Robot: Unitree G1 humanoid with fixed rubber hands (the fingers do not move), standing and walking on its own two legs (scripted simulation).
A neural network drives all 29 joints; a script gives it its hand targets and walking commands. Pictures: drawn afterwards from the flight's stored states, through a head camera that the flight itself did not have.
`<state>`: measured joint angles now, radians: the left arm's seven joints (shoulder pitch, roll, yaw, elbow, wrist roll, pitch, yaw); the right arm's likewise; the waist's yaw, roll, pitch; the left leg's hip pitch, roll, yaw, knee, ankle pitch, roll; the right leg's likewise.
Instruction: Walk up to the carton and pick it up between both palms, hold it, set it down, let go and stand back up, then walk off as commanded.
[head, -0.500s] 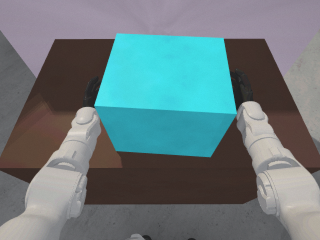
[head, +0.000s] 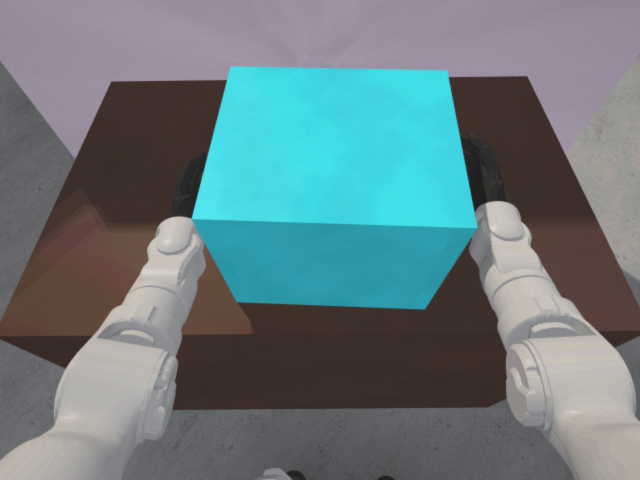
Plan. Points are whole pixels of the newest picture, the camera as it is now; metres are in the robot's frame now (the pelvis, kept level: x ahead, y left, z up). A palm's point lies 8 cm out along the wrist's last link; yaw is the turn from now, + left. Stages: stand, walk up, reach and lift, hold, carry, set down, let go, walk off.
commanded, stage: reach and lift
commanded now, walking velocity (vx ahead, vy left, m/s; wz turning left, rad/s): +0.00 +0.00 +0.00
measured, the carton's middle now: (333, 195) +0.48 +0.02 +0.03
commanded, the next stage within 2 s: none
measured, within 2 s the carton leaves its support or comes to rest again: leaves its support in 0.02 s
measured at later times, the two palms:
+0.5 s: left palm (204, 214) +0.42 +0.18 +0.06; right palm (501, 195) +0.45 -0.20 +0.08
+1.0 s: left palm (195, 220) +0.39 +0.18 +0.08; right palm (513, 195) +0.42 -0.19 +0.11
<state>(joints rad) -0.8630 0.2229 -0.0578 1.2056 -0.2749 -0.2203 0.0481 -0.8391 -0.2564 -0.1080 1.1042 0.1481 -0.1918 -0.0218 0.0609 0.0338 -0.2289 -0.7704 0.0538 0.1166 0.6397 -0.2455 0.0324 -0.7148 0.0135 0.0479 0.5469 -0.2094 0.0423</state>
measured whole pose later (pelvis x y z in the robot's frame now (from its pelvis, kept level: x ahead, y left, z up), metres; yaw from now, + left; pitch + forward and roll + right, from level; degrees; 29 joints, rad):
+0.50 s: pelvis +0.00 -0.01 +0.00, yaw +0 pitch +22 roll -2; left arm -0.84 0.18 -0.06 1.21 -0.27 -0.27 0.09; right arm -0.83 -0.26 -0.11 1.10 0.15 -0.21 -0.07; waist 0.06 0.04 -0.26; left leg -0.77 0.05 0.12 0.61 -0.23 0.03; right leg -0.73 0.02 0.05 0.55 -0.20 0.04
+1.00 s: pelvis -0.01 -0.01 +0.00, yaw +0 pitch +20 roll -2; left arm -0.83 0.18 -0.07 1.21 -0.27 -0.14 0.09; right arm -0.83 -0.26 -0.11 1.11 0.15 -0.09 -0.07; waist 0.06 0.03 -0.33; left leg -0.76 0.05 0.12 0.61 -0.21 0.03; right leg -0.72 0.02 0.05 0.55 -0.19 0.04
